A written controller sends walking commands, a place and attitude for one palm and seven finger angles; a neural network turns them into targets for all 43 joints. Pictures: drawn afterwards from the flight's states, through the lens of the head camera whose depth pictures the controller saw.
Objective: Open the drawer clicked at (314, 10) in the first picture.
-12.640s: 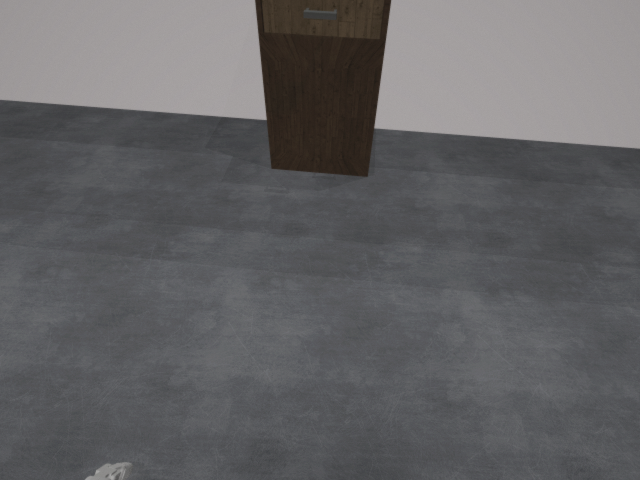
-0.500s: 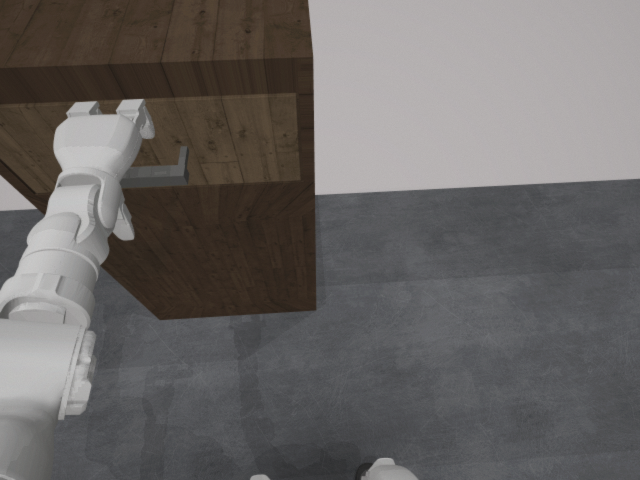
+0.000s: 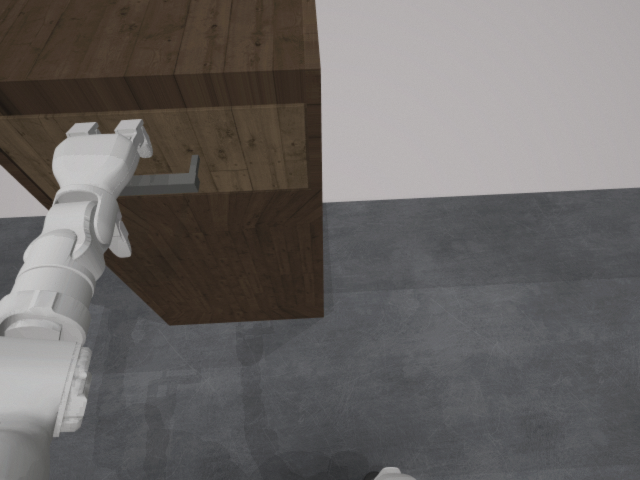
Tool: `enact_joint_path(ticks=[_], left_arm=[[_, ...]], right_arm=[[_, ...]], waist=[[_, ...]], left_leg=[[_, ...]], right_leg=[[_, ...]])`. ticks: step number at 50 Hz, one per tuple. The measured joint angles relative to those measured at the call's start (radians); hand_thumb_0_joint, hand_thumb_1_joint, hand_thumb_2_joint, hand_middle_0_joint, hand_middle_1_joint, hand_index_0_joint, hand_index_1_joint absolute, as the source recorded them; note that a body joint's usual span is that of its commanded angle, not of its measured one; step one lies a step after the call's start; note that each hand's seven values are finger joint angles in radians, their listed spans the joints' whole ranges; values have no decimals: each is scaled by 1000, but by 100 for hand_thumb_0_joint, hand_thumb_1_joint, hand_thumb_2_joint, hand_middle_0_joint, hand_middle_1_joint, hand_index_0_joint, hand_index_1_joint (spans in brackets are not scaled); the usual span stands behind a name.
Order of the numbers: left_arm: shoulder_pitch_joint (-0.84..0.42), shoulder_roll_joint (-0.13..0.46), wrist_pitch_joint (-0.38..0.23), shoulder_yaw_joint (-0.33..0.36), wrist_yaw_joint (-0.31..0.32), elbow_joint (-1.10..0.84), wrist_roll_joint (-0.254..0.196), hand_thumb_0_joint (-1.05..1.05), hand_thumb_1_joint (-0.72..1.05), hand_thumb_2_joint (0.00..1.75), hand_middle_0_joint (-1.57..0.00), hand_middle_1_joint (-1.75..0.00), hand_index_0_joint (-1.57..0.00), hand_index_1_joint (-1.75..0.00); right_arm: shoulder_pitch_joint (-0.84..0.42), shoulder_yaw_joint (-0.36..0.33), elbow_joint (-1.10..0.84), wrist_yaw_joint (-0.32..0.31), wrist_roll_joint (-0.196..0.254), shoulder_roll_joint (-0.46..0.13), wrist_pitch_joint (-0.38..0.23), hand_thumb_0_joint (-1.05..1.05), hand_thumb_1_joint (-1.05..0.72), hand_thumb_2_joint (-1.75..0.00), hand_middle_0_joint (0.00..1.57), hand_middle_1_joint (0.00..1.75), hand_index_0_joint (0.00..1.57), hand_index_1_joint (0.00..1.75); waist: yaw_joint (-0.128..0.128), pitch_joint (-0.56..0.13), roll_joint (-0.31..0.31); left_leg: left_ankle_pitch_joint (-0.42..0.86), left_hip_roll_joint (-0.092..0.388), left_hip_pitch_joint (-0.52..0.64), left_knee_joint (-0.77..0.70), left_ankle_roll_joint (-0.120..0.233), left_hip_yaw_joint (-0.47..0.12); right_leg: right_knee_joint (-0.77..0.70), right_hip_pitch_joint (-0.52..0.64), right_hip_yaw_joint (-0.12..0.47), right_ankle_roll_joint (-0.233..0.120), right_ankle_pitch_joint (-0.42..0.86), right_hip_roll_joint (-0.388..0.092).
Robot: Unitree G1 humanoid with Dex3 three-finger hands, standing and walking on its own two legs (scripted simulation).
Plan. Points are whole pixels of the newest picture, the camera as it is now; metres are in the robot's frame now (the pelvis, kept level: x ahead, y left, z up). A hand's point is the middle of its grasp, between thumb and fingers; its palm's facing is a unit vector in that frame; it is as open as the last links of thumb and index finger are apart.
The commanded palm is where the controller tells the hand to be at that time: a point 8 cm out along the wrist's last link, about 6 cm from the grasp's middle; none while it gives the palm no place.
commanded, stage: move the hooked fingers above the handle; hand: left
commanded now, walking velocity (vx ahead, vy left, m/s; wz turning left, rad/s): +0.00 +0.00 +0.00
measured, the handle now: (159, 173) +0.54 +0.25 +0.01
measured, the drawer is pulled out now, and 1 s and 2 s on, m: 0.00 0.00 0.00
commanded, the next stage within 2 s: lower the fingers behind the handle in 1.52 s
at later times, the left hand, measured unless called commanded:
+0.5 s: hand (119, 189) +0.48 +0.27 +0.06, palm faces -0.09 +0.03 -1.00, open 13.8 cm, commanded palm +0.46 +0.25 +0.12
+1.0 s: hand (128, 186) +0.48 +0.26 +0.05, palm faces -0.11 +0.02 -0.99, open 13.8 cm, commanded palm +0.47 +0.24 +0.12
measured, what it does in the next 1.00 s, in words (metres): stands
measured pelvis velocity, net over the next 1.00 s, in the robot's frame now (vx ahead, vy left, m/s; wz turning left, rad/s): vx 0.00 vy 0.00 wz -0.02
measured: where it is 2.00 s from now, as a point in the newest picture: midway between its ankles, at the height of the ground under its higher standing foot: outside the picture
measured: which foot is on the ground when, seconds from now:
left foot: down 0.00-1.00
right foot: down 0.00-1.00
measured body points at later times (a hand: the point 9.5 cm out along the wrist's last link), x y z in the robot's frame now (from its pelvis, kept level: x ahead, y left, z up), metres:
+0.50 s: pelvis +0.00 +0.00 +0.00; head +0.10 -0.02 +0.44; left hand +0.47 +0.26 +0.11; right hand +0.01 -0.26 -0.14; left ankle -0.04 +0.11 -0.72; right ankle +0.01 -0.13 -0.72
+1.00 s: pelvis +0.00 +0.00 +0.00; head +0.10 -0.01 +0.44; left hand +0.48 +0.25 +0.11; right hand +0.02 -0.27 -0.14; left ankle -0.04 +0.11 -0.72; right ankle +0.01 -0.13 -0.72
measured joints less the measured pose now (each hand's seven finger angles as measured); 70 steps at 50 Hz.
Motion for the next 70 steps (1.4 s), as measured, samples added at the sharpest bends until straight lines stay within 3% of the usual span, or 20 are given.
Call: enact_joint_path(ticks=[4,8,15,19,24,30,35,39,42,48,54,59,62,65,70], left_arm=[[-45,-24,6,-78,-37,-1,-25,-1,-49,30,-32,-120,-32,-120],[-80,-61,-14,-100,-54,11,-27,-1,-49,30,-32,-120,-32,-120],[-73,-56,-14,11,2,34,10,0,-49,30,-32,-120,-32,-120],[-37,-32,18,43,19,31,20,0,-49,30,-34,-122,-32,-120],[5,6,41,41,-20,32,-3,0,-49,30,-33,-121,-32,-120],[14,-14,-29,-59,-84,-49,-41,-1,-49,30,-32,-120,-32,-120],[-38,-55,-75,-73,-48,-33,-25,-1,-49,30,-32,-120,-32,-120],[-76,-54,-43,-21,16,16,6,0,-49,30,-32,-120,-32,-120],[-84,-30,14,16,40,51,20,0,-49,30,-32,-120,-32,-120],[-58,-4,68,11,-23,79,0,0,-49,30,-32,-120,-33,-122],[-13,-15,-25,-39,-97,-6,-29,0,-49,30,-32,-120,-32,-121],[-27,-32,-93,-16,-43,-29,-8,0,-49,30,-32,-120,-32,-121],[-43,-19,-67,23,10,-9,8,0,-49,30,-32,-120,-32,-120],[-56,0,-5,42,35,29,15,0,-49,30,-32,-120,-32,-120],[-44,8,71,-5,-29,62,-12,0,-49,30,-32,-120,-31,-120]], right_arm=[[0,-9,15,-2,1,-8,-6,1,-90,-90,20,30,20,30],[-10,-5,13,-5,2,-14,-4,1,-90,-90,20,30,20,30],[-21,18,-22,1,-9,-12,2,0,-90,-90,20,30,20,30],[-10,24,-22,4,-8,-5,13,0,-90,-90,20,30,20,30],[14,21,-8,-3,3,10,17,1,-90,-90,20,30,20,30],[37,0,20,-12,2,13,8,1,-90,-90,20,30,20,30],[4,1,22,-8,-1,-3,1,1,-90,-90,20,30,20,30],[-25,9,-1,1,-8,-14,-7,1,-90,-90,20,30,20,30],[-33,15,-17,6,-11,-17,-3,0,-90,-90,20,30,20,30],[-4,18,-18,0,4,-7,7,0,-90,-90,20,30,20,30],[32,11,-1,-17,4,11,6,1,-90,-90,20,30,20,30],[19,10,10,-14,-5,5,0,1,-90,-90,20,30,20,30],[4,11,3,-5,-11,-2,-1,1,-90,-90,20,30,20,30],[-3,10,-3,6,-11,-9,0,1,-90,-90,20,30,20,30],[9,5,-6,7,3,-8,5,1,-90,-90,20,30,20,30]], waist=[[4,-4,-6],[-13,-12,-15],[-48,-15,-10],[-39,-11,6],[-19,-6,13],[6,-7,2],[-13,-9,-16],[-38,-12,-17],[-45,-12,-9],[-27,-11,8],[-14,-8,-2],[-26,-9,-13],[-37,-13,-12],[-37,-16,-4],[-18,-15,9]], left_leg=[[2,-5,4,0,0,-19],[-2,-6,8,4,2,-19],[-12,1,-13,16,6,18],[-12,5,-16,13,7,34],[-5,4,-1,-6,7,30],[0,-2,23,-12,4,-8],[-7,-6,7,11,3,-18],[-11,-4,-24,28,4,-4],[-12,0,-38,30,6,12],[-6,4,-18,7,7,22],[-6,2,10,-3,4,1],[-17,1,-12,23,3,-7],[-21,2,-33,37,4,1],[-22,4,-45,40,6,10],[-15,4,-27,18,9,14]], right_leg=[[-11,17,-18,0,1,-5],[-9,21,-19,2,-2,-7],[14,-21,19,5,-3,2],[16,-33,34,8,0,7],[-3,-15,30,7,5,7],[-25,32,-7,5,4,-2],[-5,21,-17,3,-5,-7],[17,-18,-2,4,-5,-4],[23,-41,13,5,-2,1],[3,-26,23,7,6,6],[-14,13,3,5,2,3],[7,-4,-5,3,-9,1],[23,-29,3,4,-11,2],[26,-45,12,6,-9,4],[2,-26,16,10,1,5]])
